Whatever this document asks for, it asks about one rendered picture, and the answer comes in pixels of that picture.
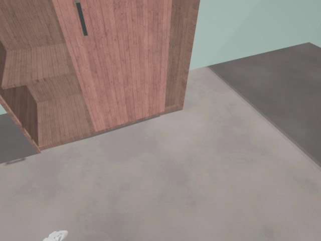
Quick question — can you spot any wardrobe door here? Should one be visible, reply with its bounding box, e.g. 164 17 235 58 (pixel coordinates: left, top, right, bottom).
165 0 193 107
52 0 172 132

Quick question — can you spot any left robot hand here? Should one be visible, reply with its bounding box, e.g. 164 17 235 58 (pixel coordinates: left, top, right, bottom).
43 230 68 241

